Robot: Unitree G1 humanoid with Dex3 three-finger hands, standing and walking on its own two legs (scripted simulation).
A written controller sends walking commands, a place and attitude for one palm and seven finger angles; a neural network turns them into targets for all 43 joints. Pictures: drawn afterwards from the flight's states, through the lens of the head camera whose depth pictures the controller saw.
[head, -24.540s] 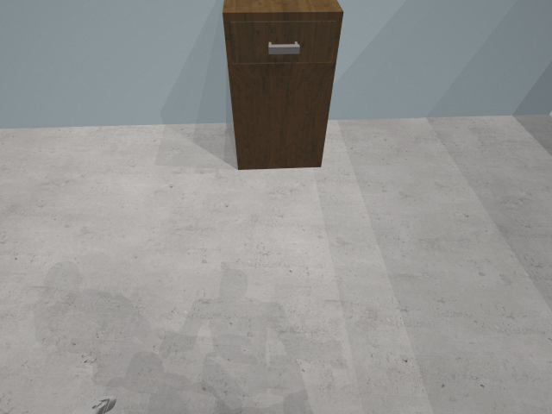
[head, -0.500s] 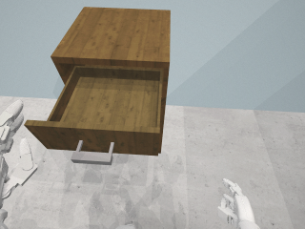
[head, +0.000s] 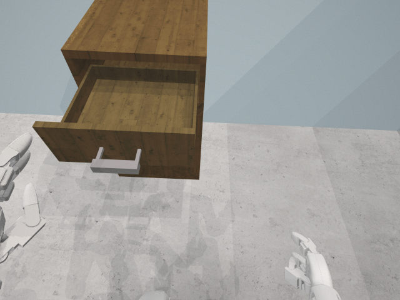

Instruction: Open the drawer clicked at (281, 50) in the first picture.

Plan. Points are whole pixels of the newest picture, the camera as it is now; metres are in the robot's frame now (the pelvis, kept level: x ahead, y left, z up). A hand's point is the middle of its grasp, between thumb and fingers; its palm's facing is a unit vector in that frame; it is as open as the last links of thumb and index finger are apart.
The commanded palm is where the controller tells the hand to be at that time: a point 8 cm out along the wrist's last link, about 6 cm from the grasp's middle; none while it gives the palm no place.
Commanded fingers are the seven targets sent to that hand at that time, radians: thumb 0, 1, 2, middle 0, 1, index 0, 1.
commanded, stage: step back with the hand held close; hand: left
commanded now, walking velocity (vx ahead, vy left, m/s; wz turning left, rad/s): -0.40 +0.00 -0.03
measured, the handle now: (117, 159) +0.47 +0.24 -0.09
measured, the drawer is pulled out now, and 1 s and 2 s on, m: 0.30 0.30 0.30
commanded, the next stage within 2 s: stop stepping back and stand still in 0.04 s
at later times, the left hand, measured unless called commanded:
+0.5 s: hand out of the picture +0.07 +0.20 +0.16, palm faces +0.32 -0.84 -0.43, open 7.4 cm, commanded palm +0.01 +0.26 +0.18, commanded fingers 0.00 0.90 0.90 -0.20 -0.30 -0.20 -0.30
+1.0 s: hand out of the picture +0.03 +0.22 +0.15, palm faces +0.36 -0.84 -0.40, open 7.4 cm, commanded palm -0.03 +0.26 +0.18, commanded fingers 0.00 0.90 0.90 -0.20 -0.30 -0.20 -0.30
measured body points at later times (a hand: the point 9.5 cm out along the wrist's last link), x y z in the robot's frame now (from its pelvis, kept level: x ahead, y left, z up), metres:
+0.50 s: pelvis -0.13 -0.02 +0.00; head -0.12 -0.02 +0.45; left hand +0.05 +0.25 +0.19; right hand +0.01 -0.27 -0.09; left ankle -0.13 +0.09 -0.70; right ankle -0.10 -0.13 -0.74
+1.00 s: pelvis -0.15 -0.02 +0.00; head -0.15 +0.00 +0.44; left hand +0.01 +0.26 +0.17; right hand +0.01 -0.26 -0.08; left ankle -0.15 +0.09 -0.74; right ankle -0.11 -0.12 -0.73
